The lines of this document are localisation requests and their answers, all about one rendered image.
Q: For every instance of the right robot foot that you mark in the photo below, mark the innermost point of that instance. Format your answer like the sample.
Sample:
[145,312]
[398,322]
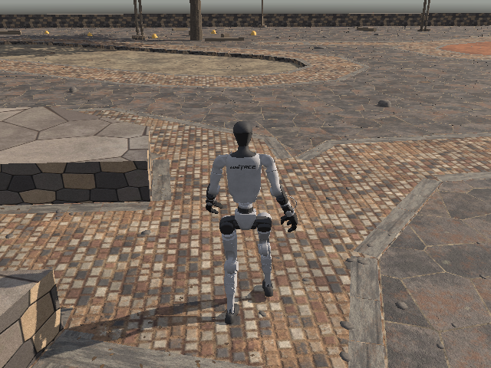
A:
[268,290]

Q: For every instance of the robot left forearm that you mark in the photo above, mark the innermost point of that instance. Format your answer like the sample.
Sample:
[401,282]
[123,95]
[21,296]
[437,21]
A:
[210,199]

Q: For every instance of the robot left hand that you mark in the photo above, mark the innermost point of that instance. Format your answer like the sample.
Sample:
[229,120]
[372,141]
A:
[210,209]

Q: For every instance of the robot right forearm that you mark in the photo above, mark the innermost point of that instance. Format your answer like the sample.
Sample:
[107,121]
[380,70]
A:
[284,203]

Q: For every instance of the humanoid robot head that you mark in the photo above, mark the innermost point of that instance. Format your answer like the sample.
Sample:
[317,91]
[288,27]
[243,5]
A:
[243,133]

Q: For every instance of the robot right hand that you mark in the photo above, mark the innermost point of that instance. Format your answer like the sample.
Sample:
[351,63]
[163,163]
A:
[292,220]

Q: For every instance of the right robot upper arm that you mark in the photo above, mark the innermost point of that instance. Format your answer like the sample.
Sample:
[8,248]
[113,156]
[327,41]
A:
[272,174]

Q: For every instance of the left robot upper arm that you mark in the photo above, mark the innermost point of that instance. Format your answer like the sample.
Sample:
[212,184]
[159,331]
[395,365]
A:
[218,164]

